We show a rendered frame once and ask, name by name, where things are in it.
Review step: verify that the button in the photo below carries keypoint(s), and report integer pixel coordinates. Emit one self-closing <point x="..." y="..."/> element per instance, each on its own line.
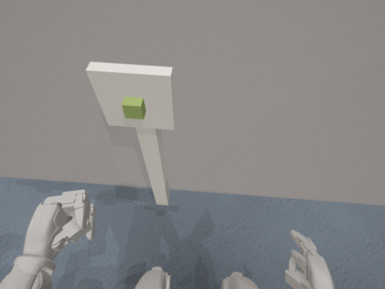
<point x="134" y="108"/>

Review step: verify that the robot thigh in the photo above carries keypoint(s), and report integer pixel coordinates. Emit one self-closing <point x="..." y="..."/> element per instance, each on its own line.
<point x="238" y="282"/>
<point x="154" y="279"/>

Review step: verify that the robot left hand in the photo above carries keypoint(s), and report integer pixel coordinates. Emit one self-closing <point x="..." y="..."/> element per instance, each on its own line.
<point x="43" y="236"/>

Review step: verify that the robot right thigh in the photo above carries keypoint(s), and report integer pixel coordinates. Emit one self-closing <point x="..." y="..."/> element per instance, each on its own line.
<point x="238" y="282"/>

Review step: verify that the robot right hand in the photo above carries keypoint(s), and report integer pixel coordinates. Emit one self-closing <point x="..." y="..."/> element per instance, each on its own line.
<point x="314" y="272"/>

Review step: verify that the robot left thigh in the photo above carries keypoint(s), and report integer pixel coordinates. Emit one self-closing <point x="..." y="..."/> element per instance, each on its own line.
<point x="154" y="279"/>

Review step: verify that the robot left forearm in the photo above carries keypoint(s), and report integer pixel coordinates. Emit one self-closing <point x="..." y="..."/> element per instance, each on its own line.
<point x="30" y="272"/>

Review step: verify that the panel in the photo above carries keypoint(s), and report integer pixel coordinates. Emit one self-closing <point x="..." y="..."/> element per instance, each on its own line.
<point x="112" y="82"/>

